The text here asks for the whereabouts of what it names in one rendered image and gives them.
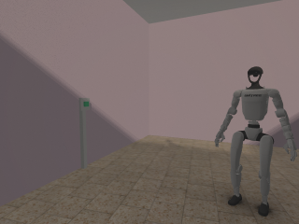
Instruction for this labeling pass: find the right robot upper arm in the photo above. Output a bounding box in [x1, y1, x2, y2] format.
[228, 89, 243, 115]

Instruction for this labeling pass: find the robot left hand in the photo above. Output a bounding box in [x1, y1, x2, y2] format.
[283, 139, 297, 161]

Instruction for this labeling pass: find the humanoid robot head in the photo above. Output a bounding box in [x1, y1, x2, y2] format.
[246, 66, 264, 90]

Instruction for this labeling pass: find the robot right hand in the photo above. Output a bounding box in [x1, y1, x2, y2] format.
[214, 130, 225, 147]

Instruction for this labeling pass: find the left robot thigh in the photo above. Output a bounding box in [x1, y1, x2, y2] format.
[258, 133, 274, 179]

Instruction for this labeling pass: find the left robot upper arm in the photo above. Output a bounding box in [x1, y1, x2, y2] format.
[266, 88, 286, 118]

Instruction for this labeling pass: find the robot left forearm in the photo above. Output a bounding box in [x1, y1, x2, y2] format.
[279, 109, 294, 140]

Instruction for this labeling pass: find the robot right forearm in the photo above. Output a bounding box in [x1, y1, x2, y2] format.
[220, 108, 233, 132]

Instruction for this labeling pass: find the panel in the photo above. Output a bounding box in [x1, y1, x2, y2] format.
[78, 98, 91, 169]

